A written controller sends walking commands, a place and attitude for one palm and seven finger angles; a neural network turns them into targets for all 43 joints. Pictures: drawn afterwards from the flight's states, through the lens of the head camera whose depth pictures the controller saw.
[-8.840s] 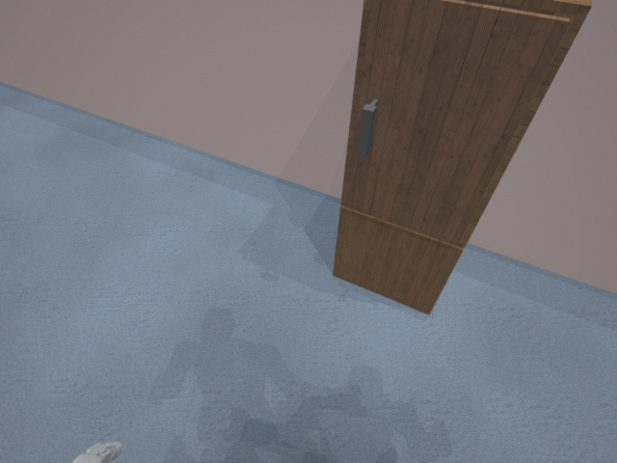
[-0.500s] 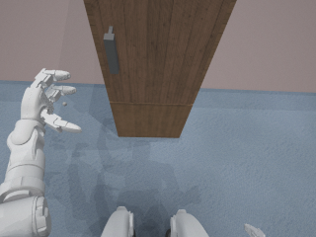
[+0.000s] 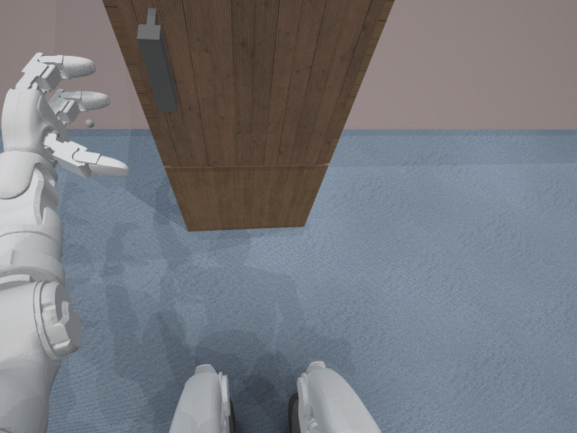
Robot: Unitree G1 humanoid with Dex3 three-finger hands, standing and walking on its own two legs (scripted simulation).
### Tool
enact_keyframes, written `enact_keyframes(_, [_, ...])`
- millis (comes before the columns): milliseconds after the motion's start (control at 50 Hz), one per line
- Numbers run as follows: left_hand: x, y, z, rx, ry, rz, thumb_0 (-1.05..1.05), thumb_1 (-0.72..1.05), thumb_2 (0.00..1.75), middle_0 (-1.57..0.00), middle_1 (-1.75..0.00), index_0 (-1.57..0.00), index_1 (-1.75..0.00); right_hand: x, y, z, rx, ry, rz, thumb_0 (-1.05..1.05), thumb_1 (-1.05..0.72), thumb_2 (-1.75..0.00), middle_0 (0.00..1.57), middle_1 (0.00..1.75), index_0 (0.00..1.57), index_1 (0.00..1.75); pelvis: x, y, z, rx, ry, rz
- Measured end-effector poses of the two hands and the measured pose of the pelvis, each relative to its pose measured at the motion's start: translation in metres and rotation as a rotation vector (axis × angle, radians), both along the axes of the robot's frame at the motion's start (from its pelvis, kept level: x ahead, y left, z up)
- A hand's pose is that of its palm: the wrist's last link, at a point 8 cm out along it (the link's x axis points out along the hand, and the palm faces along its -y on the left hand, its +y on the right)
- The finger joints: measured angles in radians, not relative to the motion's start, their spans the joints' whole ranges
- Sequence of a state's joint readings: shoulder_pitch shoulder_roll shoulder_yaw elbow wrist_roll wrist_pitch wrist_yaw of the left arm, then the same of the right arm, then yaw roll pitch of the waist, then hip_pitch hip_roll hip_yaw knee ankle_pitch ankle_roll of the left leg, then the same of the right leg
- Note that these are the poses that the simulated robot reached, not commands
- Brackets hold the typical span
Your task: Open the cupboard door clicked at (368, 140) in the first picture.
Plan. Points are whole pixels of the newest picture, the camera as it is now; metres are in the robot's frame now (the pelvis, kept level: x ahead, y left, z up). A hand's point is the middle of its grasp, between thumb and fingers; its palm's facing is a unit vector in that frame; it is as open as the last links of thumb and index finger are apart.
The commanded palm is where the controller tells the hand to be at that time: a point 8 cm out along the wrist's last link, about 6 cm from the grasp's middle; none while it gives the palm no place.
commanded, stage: move the hooked fingers beside the handle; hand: left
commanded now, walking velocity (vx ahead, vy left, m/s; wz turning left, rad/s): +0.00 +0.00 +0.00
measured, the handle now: (160, 62) +0.62 +0.14 +0.06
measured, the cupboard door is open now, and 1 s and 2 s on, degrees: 0 0 0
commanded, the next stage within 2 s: slide the fingers in behind the handle in 1.10 s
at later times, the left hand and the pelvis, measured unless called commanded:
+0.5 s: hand (105, 90) +0.57 +0.21 +0.06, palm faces +0.01 -1.00 -0.01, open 14.0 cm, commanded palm +0.54 +0.24 +0.06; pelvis +0.00 +0.01 -0.01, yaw -2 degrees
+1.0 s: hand (110, 96) +0.55 +0.20 +0.06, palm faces +0.02 -1.00 -0.02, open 14.0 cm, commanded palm +0.54 +0.24 +0.06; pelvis +0.00 +0.01 -0.01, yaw -1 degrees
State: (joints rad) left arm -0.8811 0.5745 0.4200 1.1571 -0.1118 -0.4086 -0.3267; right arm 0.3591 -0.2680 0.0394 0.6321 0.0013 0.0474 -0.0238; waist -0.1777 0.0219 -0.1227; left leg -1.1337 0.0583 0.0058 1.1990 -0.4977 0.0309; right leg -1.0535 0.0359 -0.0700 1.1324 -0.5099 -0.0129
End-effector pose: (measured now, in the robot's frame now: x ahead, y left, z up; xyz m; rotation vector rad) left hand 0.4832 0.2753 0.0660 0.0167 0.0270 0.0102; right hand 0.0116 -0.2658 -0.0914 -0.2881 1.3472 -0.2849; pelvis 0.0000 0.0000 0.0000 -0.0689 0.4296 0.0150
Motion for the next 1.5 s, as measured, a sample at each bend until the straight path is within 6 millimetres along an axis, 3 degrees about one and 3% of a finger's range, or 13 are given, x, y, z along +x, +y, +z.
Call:
enact_keyframes(140, [0.026,-0.010,-0.002,-0.012,0.019,0.003,-0.01,-0.50,0.30,-0.30,-1.20,-0.30,-1.20,-0.016,0.004,-0.001,-0.001,0.046,-0.020,0.01,-0.90,-0.90,0.20,0.30,0.20,0.30,0.000,0.002,-0.004,-0.007,0.027,-0.006])
enact_keyframes(400, [0.063,-0.009,-0.002,-0.004,0.019,0.006,-0.01,-0.50,0.30,-0.30,-1.20,-0.30,-1.20,-0.052,0.018,0.000,0.010,0.156,-0.073,0.01,-0.90,-0.90,0.20,0.30,0.20,0.30,0.000,0.006,-0.012,-0.023,0.076,-0.017])
enact_keyframes(560, [0.057,-0.008,-0.009,-0.008,0.022,0.006,-0.01,-0.50,0.30,-0.30,-1.20,-0.30,-1.20,-0.059,0.026,0.004,0.035,0.195,-0.085,0.01,-0.90,-0.90,0.21,0.30,0.20,0.30,0.003,0.009,-0.007,-0.023,0.075,-0.021])
enact_keyframes(940, [0.050,-0.019,-0.003,0.000,0.012,0.007,-0.01,-0.50,0.30,-0.30,-1.20,-0.30,-1.20,-0.022,0.014,0.002,0.018,0.095,-0.030,0.00,-0.90,-0.90,0.20,0.30,0.20,0.30,0.005,0.008,-0.006,-0.022,0.053,-0.008])
enact_keyframes(1300, [0.048,-0.013,-0.002,-0.004,0.010,0.012,-0.01,-0.50,0.30,-0.30,-1.20,-0.30,-1.20,-0.037,0.012,-0.003,0.019,0.121,-0.049,0.00,-0.90,-0.90,0.20,0.30,0.20,0.30,-0.001,0.001,-0.010,-0.024,0.055,-0.008])
enact_keyframes(1500, [0.048,-0.030,-0.006,-0.018,0.017,-0.001,-0.01,-0.50,0.30,-0.30,-1.20,-0.30,-1.20,-0.043,0.013,-0.001,0.023,0.131,-0.048,0.00,-0.90,-0.90,0.20,0.30,0.20,0.30,-0.001,0.003,-0.009,-0.023,0.054,-0.007])
